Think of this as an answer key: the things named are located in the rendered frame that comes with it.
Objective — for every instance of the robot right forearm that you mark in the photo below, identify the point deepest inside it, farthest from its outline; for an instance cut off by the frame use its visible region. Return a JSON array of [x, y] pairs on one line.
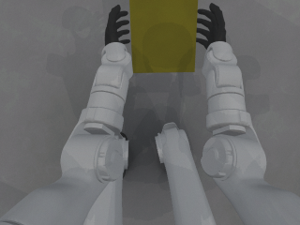
[[225, 94]]

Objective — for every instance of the robot shin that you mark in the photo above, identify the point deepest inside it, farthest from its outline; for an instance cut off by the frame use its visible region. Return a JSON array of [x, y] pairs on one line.
[[119, 136], [181, 132]]

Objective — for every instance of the robot left hand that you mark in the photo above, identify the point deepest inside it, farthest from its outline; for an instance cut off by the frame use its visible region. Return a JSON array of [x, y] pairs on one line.
[[111, 34]]

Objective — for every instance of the robot right hand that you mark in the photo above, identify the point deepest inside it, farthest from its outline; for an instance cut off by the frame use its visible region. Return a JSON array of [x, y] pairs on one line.
[[217, 31]]

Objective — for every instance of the carton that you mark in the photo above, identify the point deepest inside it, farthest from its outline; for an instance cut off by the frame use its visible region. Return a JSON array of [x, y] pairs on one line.
[[163, 35]]

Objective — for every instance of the right robot upper arm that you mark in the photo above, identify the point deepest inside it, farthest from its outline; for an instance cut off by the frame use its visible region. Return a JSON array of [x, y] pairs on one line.
[[237, 165]]

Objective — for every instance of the left robot upper arm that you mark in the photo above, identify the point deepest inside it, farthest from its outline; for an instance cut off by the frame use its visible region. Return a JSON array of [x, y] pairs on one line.
[[89, 162]]

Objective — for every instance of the robot left forearm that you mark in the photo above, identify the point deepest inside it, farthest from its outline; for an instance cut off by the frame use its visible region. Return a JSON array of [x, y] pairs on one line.
[[104, 112]]

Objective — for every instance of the robot left shin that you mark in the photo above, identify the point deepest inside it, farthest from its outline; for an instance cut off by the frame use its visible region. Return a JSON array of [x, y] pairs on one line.
[[119, 136]]

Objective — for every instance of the robot right shin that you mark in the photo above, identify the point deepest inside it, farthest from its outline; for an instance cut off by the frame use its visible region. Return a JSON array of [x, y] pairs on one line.
[[181, 132]]

